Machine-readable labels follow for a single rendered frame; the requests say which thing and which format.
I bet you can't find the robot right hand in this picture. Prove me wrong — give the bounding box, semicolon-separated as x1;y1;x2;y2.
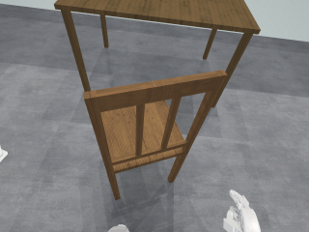
223;189;261;232

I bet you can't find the chair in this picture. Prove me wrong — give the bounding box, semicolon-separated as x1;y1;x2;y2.
83;70;228;200

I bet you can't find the table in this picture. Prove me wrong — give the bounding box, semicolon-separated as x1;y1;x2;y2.
53;0;261;108

